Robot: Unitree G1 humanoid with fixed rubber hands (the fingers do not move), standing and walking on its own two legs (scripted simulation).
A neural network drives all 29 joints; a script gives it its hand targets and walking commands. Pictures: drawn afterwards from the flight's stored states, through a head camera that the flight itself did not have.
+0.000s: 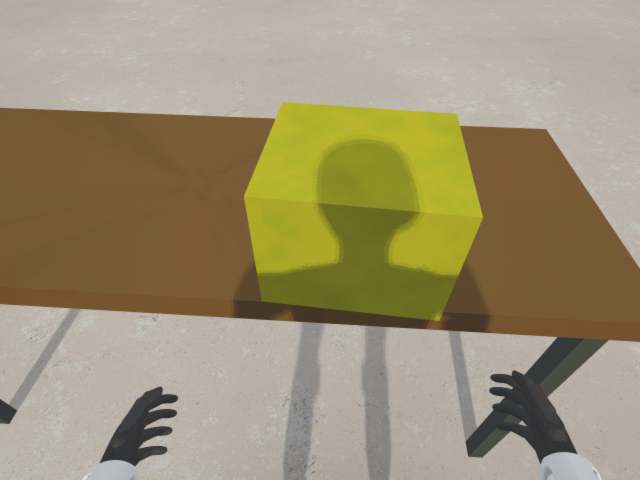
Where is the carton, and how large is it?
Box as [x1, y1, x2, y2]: [244, 102, 482, 320]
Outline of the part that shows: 282,102 244,195 261,299 263,301 438,320 482,218 456,114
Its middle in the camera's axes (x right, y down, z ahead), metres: +0.06 -0.04 +0.56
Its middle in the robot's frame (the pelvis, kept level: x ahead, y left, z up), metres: +0.46 -0.04 +0.10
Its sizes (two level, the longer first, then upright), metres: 0.257 0.223 0.200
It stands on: a table, 0.77 m high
